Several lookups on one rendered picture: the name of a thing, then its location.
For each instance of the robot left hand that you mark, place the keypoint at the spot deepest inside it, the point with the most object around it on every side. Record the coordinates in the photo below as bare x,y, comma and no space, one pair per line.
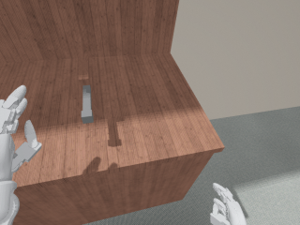
10,111

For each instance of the counter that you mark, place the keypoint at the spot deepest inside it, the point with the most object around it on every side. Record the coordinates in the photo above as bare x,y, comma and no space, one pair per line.
150,138

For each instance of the tap lever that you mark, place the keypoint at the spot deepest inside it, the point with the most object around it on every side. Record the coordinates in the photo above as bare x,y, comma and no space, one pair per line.
86,113

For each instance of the robot left forearm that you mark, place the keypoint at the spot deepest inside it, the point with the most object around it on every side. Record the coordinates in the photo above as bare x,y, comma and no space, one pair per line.
9,202

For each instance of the robot right hand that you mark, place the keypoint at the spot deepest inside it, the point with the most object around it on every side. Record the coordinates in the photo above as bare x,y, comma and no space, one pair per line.
231,213

